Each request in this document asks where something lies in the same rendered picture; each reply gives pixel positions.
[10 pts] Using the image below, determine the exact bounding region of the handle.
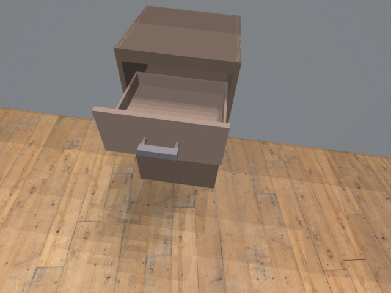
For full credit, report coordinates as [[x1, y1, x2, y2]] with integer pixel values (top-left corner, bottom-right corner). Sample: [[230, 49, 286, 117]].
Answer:
[[137, 137, 180, 161]]

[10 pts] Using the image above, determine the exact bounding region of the drawer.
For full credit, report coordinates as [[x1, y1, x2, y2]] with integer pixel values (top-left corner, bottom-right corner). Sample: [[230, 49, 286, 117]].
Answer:
[[92, 71, 230, 165]]

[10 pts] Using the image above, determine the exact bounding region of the cabinet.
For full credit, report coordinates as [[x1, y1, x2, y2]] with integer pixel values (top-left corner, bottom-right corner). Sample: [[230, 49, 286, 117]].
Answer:
[[114, 6, 241, 189]]

